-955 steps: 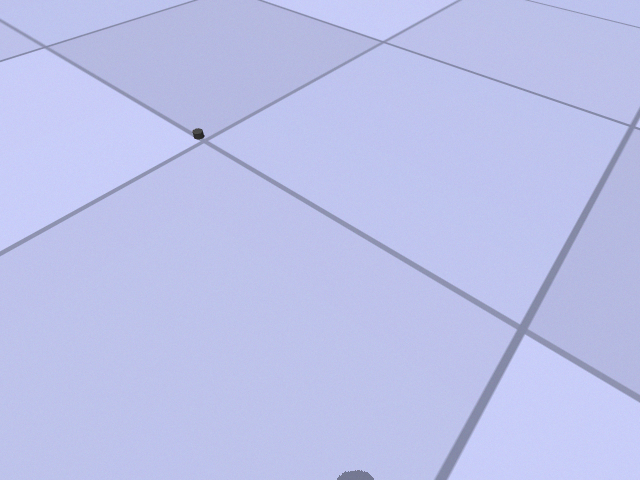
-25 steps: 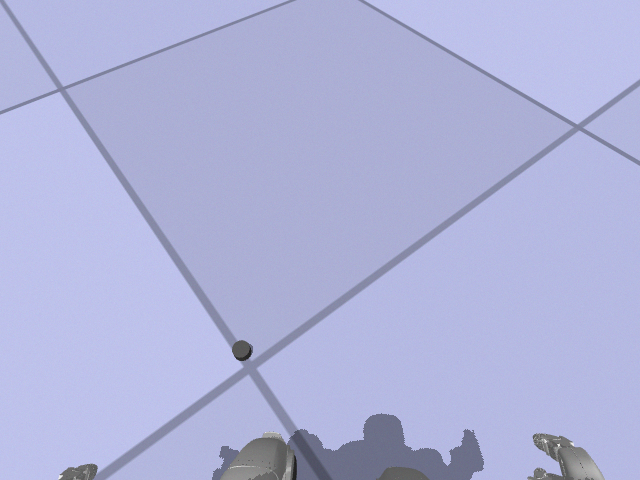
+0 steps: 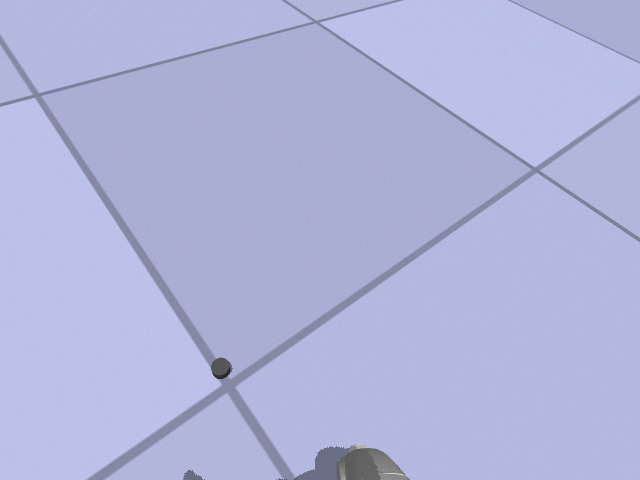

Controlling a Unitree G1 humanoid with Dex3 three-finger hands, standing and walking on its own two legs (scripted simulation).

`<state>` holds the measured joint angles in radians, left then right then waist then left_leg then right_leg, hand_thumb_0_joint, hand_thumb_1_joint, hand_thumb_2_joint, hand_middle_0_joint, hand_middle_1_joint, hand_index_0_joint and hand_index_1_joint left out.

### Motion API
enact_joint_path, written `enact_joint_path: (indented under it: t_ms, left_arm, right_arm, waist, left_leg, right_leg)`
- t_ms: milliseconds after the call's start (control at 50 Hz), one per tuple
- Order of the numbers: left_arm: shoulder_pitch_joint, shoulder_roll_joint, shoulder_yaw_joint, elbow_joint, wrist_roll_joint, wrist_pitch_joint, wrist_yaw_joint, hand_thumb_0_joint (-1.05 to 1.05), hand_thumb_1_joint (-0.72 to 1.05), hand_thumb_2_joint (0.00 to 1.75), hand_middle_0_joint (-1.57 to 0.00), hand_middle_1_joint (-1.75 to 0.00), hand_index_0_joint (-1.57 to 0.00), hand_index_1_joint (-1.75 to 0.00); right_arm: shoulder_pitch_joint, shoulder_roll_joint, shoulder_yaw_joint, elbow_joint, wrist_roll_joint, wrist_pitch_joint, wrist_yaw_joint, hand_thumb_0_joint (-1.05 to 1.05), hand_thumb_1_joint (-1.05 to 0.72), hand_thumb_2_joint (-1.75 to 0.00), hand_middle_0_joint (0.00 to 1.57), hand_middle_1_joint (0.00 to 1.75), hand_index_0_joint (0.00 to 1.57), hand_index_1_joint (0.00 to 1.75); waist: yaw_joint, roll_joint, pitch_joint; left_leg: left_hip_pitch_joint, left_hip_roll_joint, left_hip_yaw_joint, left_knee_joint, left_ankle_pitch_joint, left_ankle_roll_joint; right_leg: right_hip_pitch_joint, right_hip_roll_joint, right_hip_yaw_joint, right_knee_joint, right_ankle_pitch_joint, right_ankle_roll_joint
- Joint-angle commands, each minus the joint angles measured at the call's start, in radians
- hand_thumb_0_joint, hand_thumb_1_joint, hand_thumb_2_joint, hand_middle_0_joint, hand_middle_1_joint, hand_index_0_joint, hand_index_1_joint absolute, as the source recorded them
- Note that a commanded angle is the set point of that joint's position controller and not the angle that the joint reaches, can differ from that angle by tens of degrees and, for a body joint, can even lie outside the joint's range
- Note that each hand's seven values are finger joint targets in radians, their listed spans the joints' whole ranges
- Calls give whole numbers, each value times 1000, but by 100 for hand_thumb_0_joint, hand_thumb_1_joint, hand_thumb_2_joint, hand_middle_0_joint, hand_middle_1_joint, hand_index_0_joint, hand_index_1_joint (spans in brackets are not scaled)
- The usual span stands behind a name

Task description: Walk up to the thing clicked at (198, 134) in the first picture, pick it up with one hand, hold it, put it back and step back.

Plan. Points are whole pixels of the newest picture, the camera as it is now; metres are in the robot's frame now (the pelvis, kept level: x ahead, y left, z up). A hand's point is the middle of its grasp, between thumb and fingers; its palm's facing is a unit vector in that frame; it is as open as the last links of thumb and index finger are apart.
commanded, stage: walk up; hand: left
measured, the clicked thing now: (220, 368) +0.52 +0.22 -0.74
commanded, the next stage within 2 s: none
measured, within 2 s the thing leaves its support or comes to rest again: neither
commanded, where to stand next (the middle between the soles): +0.12 -0.02 m, yaw -1 degrees
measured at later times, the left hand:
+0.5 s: hand out of the picture +0.10 +0.23 -0.15, palm faces +0.02 -0.93 -0.36, open 7.4 cm
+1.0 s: hand out of the picture +0.04 +0.24 -0.15, palm faces -0.02 -0.92 -0.40, open 7.4 cm
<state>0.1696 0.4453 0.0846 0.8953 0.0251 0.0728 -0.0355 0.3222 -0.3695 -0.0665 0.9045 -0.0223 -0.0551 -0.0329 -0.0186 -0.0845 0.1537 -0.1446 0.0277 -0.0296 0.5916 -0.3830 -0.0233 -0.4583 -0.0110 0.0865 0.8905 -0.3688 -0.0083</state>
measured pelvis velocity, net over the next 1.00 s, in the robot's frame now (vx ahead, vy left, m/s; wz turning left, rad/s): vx -0.02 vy -0.03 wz -0.01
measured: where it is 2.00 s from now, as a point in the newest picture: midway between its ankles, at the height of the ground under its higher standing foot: outside the picture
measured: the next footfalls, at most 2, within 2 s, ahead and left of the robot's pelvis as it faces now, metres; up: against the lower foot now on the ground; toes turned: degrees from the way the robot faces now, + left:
right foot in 0.10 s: +0.10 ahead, -0.15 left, +0.00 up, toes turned +0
left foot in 0.42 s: +0.05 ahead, +0.08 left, +0.00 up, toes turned +0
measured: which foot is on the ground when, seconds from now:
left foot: down 0.00-0.12, up 0.14-0.40, down 0.42-1.00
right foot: up 0.00-0.08, down 0.10-1.00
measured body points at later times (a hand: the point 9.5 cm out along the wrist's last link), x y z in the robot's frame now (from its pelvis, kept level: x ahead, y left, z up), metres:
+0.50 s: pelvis +0.00 -0.04 -0.01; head +0.03 -0.03 +0.44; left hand +0.10 +0.28 -0.13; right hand +0.07 -0.34 -0.13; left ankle +0.01 +0.08 -0.73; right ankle +0.06 -0.15 -0.72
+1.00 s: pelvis -0.02 -0.03 +0.00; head +0.01 -0.03 +0.45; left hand +0.05 +0.29 -0.12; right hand +0.09 -0.33 -0.12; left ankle +0.01 +0.08 -0.73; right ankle +0.06 -0.15 -0.73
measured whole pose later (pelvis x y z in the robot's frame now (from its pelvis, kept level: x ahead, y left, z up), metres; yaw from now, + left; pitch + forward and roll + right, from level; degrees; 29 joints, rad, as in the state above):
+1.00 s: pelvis -0.02 -0.03 +0.00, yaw -1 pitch -3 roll +0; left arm 0.17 0.39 0.02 1.03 0.02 -0.01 0.00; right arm 0.12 -0.37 -0.04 0.98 -0.01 0.04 0.03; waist 0.03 0.01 0.10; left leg -0.26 -0.01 0.01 0.59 -0.28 0.02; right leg -0.32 0.00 0.02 0.56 -0.19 0.00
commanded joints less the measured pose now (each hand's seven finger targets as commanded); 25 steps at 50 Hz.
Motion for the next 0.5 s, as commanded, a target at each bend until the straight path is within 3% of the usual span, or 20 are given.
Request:
enact_joint_path:
  t_ms: [0,20,40,60,80,100,120,140,180,200,260,300,340,380,400,420,440,460,480]
  left_arm:
    - [-46,132,41,-109,-1,-35,-4,0,90,90,-20,-30,-20,-30]
    - [-27,129,43,-100,-2,-37,-4,0,90,90,-20,-30,-20,-30]
    - [26,123,46,-83,-5,-41,-2,0,90,90,-20,-30,-20,-30]
    - [81,142,55,-56,-1,-50,3,0,90,90,-20,-30,-20,-30]
    - [120,215,75,-55,5,-64,9,0,90,90,-20,-30,-20,-30]
    - [111,252,81,-78,9,-72,14,0,90,90,-20,-30,-20,-30]
    - [62,249,67,-100,6,-70,15,0,90,90,-20,-30,-20,-30]
    - [13,238,67,-110,5,-62,17,0,90,90,-20,-30,-20,-30]
    - [-44,190,52,-120,3,-65,24,0,90,90,-20,-30,-20,-30]
    - [-59,180,44,-115,0,-72,29,0,90,90,-20,-30,-20,-30]
    - [-27,184,41,-99,2,-89,36,0,90,90,-20,-30,-20,-30]
    - [-3,191,41,-87,-2,-96,40,0,90,90,-20,-30,-20,-30]
    - [-36,207,41,-87,-11,-93,41,0,90,90,-20,-30,-20,-30]
    - [-74,191,28,-88,-25,-90,46,0,90,90,-20,-30,-20,-30]
    - [-70,165,17,-86,-30,-89,48,0,90,90,-20,-30,-20,-30]
    - [-53,137,7,-90,-35,-89,51,0,90,90,-20,-30,-20,-30]
    - [-44,115,3,-78,-42,-87,52,0,90,90,-20,-30,-20,-30]
    - [-38,139,16,-47,-42,-82,59,0,90,90,-20,-30,-20,-30]
    - [-15,144,17,-26,-33,-83,57,0,90,90,-20,-30,-20,-30]
  right_arm:
    - [-56,-298,-72,-109,3,-1,-24,0,-90,-90,20,30,20,30]
    - [-64,-297,-67,-113,4,6,-22,0,-90,-90,20,30,20,30]
    - [-82,-296,-64,-123,10,13,-22,0,-90,-90,20,30,20,30]
    - [-73,-268,-51,-123,16,21,-19,0,-90,-90,20,30,20,30]
    - [-13,-216,-34,-122,26,23,-19,0,-90,-90,20,30,20,30]
    - [27,-166,-13,-130,30,29,-22,0,-90,-90,20,30,20,30]
    - [-2,-216,-28,-113,23,43,-36,0,-90,-90,20,30,20,30]
    - [-15,-251,-38,-96,22,39,-36,0,-90,-90,20,30,20,30]
    - [-6,-251,-39,-69,26,38,-22,0,-90,-90,20,30,20,30]
    - [8,-233,-31,-51,25,42,-13,0,-90,-90,20,30,20,30]
    - [-1,-216,-18,-38,11,47,6,0,-90,-90,20,30,20,30]
    - [-28,-212,-15,-34,5,53,12,0,-90,-90,20,30,20,30]
    - [-34,-212,-18,-27,-2,52,15,0,-90,-90,20,30,20,30]
    - [-9,-207,-25,-9,-7,48,17,0,-90,-90,20,30,20,30]
    - [-19,-215,-29,-6,-11,46,17,0,-90,-90,20,30,20,30]
    - [-48,-255,-38,-26,-20,43,17,0,-90,-90,20,30,20,30]
    - [-139,-302,-45,-52,-12,40,22,0,-90,-90,20,30,20,30]
    - [-203,-313,-42,-58,-3,41,29,0,-90,-90,20,30,20,30]
    - [-223,-283,-37,-60,-3,41,33,0,-90,-90,20,30,20,30]
  waist:
    - [-2,293,-87]
    - [6,298,-104]
    - [40,288,-133]
    - [66,200,-172]
    - [80,-10,-227]
    - [58,-176,-238]
    - [68,-86,-235]
    - [47,-69,-183]
    - [20,-12,-133]
    - [11,-20,-136]
    - [35,-25,-132]
    - [45,-46,-143]
    - [27,-72,-150]
    - [-9,-45,-169]
    - [-12,-3,-165]
    - [1,99,-174]
    - [36,214,-155]
    - [49,254,-144]
    - [60,227,-143]
  left_leg:
    - [-106,194,-101,-88,620,192]
    - [-117,179,-94,-51,597,185]
    - [-124,168,-82,11,566,169]
    - [-147,119,-52,150,519,144]
    - [-216,38,-4,376,311,95]
    - [-364,-75,12,507,-195,51]
    - [-302,-55,-54,537,-284,53]
    - [-254,-33,-57,532,-278,50]
    - [-284,-22,-85,523,-197,53]
    - [-271,-21,-67,491,-158,48]
    - [-258,-7,-44,318,-130,36]
    - [-250,-5,-36,223,-125,35]
    - [-155,-6,-12,134,-88,40]
    - [-51,-14,0,-18,60,54]
    - [-18,1,-44,-82,149,65]
    - [-34,90,-189,-158,202,98]
    - [-95,186,-317,-224,224,161]
    - [-200,246,-323,-212,224,230]
    - [-233,240,-293,-182,260,242]
  right_leg:
    - [142,-8,-88,-139,25,-16]
    - [188,8,-105,-187,35,-21]
    - [269,11,-106,-286,100,-34]
    - [368,22,-103,-396,155,-43]
    - [460,-73,60,-466,323,-80]
    - [507,-272,363,-508,416,-153]
    - [358,-350,465,-545,260,-261]
    - [246,-342,434,-557,187,-278]
    - [225,-232,249,-537,86,-207]
    - [207,-201,201,-537,19,-187]
    - [207,-195,207,-545,-48,-188]
    - [247,-222,217,-530,55,-191]
    - [176,-251,207,-484,214,-193]
    - [133,-237,161,-404,336,-157]
    - [96,-216,144,-376,342,-123]
    - [86,-158,103,-299,329,-80]
    - [90,-32,-8,-223,146,-34]
    - [189,21,-75,-151,-69,-28]
    - [255,7,-63,-142,-78,-32]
